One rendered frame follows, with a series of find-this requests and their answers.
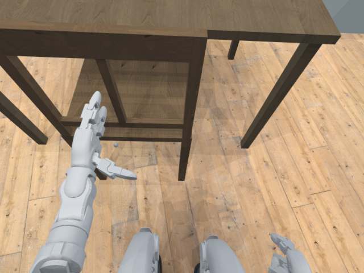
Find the robot left thigh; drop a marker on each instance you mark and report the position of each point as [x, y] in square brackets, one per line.
[142, 251]

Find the robot right thigh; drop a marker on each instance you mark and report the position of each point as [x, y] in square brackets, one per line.
[217, 257]

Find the table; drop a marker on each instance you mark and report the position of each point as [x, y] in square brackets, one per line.
[307, 22]

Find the left robot forearm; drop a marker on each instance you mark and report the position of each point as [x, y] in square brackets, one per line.
[64, 251]

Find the chair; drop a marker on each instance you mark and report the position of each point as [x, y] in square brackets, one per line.
[148, 77]

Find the robot thigh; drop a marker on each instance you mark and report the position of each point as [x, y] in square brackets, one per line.
[217, 257]
[142, 251]

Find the robot right hand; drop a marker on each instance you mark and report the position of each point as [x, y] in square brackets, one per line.
[295, 262]

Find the robot left hand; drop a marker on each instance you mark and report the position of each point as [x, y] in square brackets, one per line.
[86, 141]

